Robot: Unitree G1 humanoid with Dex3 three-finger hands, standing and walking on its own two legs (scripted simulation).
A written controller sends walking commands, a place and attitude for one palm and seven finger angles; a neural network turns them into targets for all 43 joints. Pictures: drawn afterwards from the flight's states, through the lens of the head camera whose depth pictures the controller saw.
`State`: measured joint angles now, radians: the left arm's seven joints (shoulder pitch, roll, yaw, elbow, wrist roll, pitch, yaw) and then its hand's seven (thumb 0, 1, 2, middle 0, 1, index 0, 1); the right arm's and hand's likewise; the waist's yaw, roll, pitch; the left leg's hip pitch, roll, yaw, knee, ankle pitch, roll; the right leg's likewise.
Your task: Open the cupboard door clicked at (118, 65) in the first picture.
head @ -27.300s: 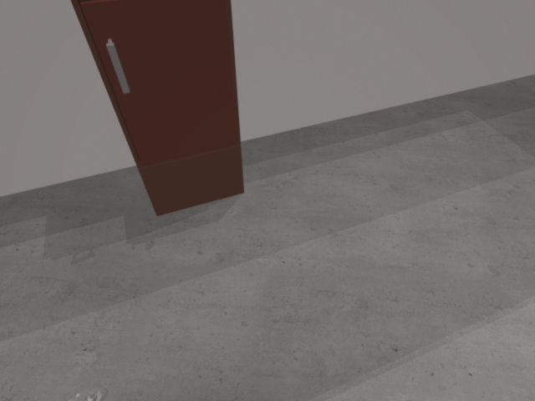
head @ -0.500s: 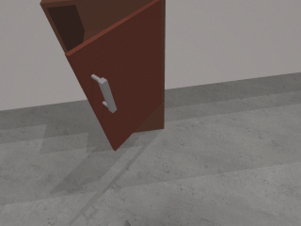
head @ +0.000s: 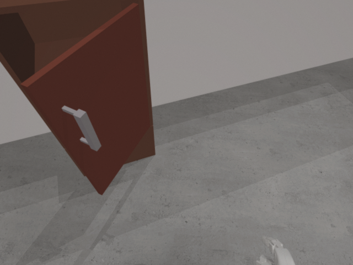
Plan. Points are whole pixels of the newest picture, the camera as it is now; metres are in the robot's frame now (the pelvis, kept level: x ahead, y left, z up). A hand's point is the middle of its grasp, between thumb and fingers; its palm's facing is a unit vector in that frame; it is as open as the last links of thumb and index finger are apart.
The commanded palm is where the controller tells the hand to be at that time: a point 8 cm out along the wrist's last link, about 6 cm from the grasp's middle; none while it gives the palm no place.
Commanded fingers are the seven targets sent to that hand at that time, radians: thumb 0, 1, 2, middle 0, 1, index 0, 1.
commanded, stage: walk to a spot facing it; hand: left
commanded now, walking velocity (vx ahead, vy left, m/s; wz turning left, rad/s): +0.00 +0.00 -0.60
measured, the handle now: (82, 129) +0.41 +0.30 +0.01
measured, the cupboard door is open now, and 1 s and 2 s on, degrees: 44 44 44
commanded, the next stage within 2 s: none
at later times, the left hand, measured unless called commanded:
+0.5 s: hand (135, 238) +0.19 +0.13 -0.14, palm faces -0.34 -0.89 -0.29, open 7.4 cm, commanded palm none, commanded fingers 0.00 0.90 0.90 -0.20 -0.30 -0.20 -0.30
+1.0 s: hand (153, 235) +0.20 +0.08 -0.15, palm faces -0.59 -0.78 -0.20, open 7.4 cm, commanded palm none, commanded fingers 0.00 0.90 0.90 -0.20 -0.30 -0.20 -0.30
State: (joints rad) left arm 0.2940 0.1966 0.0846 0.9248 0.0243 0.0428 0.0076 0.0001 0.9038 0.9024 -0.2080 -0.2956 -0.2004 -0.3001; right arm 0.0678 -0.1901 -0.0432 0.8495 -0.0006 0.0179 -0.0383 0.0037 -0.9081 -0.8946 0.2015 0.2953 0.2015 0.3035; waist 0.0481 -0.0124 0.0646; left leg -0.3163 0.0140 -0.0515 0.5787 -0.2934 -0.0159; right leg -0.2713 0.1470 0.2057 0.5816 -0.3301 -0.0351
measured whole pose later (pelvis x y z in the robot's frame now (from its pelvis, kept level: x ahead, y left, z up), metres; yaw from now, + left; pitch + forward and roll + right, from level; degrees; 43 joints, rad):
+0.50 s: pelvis +0.00 -0.02 +0.00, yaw -19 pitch +0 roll +0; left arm 0.10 0.22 0.06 0.86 0.03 0.03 0.00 0.00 0.91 0.90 -0.20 -0.29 -0.20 -0.30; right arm 0.26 -0.27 -0.07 0.95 -0.01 0.07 -0.03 0.01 -0.91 -0.89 0.20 0.30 0.20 0.30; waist -0.04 0.03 0.13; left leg -0.44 0.09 0.05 1.08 -0.49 -0.07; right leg -0.31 0.01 0.00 0.61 -0.30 -0.03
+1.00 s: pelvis +0.02 -0.03 +0.01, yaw -38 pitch +1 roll -1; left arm 0.19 0.22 0.08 0.91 0.03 0.06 -0.05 0.00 0.91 0.90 -0.20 -0.29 -0.19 -0.30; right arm 0.27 -0.19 -0.03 0.90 -0.03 0.00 -0.02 0.00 -0.91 -0.89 0.21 0.30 0.21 0.30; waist -0.01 0.02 0.07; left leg -0.22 0.15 0.19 0.54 -0.33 -0.04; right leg -0.38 -0.03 -0.09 0.76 -0.44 0.03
